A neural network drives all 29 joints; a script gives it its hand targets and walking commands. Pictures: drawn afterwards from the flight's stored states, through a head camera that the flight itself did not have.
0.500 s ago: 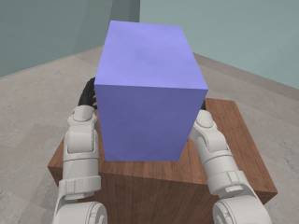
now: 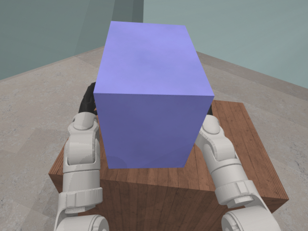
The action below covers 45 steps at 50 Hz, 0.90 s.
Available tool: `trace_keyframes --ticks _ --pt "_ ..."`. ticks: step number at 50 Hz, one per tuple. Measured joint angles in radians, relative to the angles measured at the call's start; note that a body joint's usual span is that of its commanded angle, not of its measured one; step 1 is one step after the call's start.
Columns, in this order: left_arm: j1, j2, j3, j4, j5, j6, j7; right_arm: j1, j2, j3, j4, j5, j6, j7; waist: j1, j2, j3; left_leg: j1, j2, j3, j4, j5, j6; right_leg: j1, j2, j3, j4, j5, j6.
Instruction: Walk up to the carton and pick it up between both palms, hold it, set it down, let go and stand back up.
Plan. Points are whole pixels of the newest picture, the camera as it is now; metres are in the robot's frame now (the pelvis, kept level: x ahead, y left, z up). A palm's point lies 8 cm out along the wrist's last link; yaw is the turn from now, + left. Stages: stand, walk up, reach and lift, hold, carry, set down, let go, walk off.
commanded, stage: hold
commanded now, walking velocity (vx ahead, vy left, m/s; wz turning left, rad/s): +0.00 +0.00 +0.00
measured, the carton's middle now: (147, 95) +0.39 -0.01 +0.20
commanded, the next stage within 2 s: none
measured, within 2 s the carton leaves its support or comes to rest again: neither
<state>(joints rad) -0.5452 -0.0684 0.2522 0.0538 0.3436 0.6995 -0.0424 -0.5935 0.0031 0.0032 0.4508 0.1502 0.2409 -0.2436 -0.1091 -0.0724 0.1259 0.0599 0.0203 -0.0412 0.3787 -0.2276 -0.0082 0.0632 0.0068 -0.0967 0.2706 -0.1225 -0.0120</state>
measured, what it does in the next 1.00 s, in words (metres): stands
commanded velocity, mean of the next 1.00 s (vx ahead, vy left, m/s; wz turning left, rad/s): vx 0.00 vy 0.00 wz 0.00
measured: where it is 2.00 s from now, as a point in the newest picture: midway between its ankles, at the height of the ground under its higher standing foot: outside the picture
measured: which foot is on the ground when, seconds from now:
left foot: down 0.00-1.00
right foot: down 0.00-1.00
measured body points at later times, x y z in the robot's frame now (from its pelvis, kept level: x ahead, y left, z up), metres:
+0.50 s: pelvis +0.00 +0.00 +0.00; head -0.03 +0.03 +0.45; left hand +0.37 +0.13 +0.17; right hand +0.36 -0.15 +0.17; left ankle +0.01 +0.12 -0.75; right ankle +0.03 -0.11 -0.75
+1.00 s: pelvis +0.00 +0.00 +0.00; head -0.03 +0.03 +0.45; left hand +0.37 +0.14 +0.17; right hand +0.36 -0.15 +0.17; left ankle +0.01 +0.12 -0.75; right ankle +0.03 -0.11 -0.75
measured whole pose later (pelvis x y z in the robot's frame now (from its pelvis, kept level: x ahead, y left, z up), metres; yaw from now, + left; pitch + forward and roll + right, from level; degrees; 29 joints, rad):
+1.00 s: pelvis +0.00 +0.00 +0.00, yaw +0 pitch -12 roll -1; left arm -0.57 -0.07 0.26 0.07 0.35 0.70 -0.05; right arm -0.61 0.01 -0.02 0.46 0.13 0.24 -0.24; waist -0.10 -0.07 0.14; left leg 0.05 0.02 -0.04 0.37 -0.22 -0.01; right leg 0.06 0.01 -0.10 0.27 -0.12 -0.01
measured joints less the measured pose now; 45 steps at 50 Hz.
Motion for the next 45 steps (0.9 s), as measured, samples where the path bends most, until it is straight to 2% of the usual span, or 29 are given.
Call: trace_keyframes --ticks 11,21,30,36,45 --pt "-0.015 0.001 -0.011 -0.033 0.007 0.021 0.006 -0.007 -0.007 -0.001 -0.014 0.009 -0.009 0.002 0.013 0.003 0.006 -0.014 0.002 0.010 0.009 -0.002 0.001 -0.017 0.002 0.010 0.009 0.002 0.001" --pt "-0.028 -0.009 0.010 0.013 0.022 0.016 -0.002 -0.020 0.003 -0.021 0.025 -0.012 0.000 0.013 0.009 0.002 0.020 -0.008 -0.003 0.004 -0.003 0.009 0.001 -0.011 -0.003 0.003 0.003 0.006 0.000" --pt "-0.017 0.005 -0.014 -0.015 -0.008 0.003 0.013 -0.003 0.004 -0.017 -0.027 -0.005 -0.005 -0.001 0.007 0.008 0.000 -0.027 0.001 0.004 0.008 0.004 0.000 -0.028 0.001 0.005 0.009 0.004 -0.001" --pt "-0.043 -0.010 0.014 0.039 0.019 0.011 -0.003 -0.029 0.005 -0.035 0.031 -0.017 0.011 0.011 0.005 0.000 -0.001 -0.002 -0.003 0.006 -0.005 0.008 0.001 -0.008 -0.003 0.005 0.008 0.002 0.000" --pt "-0.042 -0.009 0.010 0.023 0.025 0.011 -0.002 -0.029 0.003 -0.029 0.033 -0.015 -0.008 0.012 0.014 0.001 0.008 -0.006 0.000 0.008 -0.006 0.010 -0.001 -0.012 0.001 0.007 0.002 0.007 -0.002"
